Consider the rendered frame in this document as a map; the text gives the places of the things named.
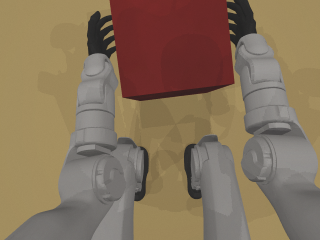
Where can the robot left hand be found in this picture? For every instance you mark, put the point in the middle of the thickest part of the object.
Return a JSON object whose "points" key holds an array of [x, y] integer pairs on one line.
{"points": [[96, 43]]}

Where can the robot right upper arm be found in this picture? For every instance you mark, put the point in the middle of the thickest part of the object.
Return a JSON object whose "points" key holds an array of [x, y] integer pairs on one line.
{"points": [[284, 167]]}

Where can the robot left upper arm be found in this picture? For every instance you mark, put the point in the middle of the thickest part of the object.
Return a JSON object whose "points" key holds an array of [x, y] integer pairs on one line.
{"points": [[88, 187]]}

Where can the right robot forearm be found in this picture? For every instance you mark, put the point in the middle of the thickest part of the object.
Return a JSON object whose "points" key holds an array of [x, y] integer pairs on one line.
{"points": [[263, 90]]}

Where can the robot left thigh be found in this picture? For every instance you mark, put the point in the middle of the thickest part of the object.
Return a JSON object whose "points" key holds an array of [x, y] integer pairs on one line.
{"points": [[118, 223]]}

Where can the robot right hand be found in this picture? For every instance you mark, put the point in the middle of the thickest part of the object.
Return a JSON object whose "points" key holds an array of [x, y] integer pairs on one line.
{"points": [[244, 20]]}

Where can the left robot shin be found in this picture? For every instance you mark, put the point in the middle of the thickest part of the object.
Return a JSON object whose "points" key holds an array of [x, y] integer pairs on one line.
{"points": [[128, 140]]}

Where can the carton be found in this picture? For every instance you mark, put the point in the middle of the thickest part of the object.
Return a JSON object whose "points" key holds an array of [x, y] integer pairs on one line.
{"points": [[171, 48]]}

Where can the left robot forearm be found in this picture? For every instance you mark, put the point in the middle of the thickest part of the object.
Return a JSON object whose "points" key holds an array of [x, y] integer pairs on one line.
{"points": [[95, 110]]}

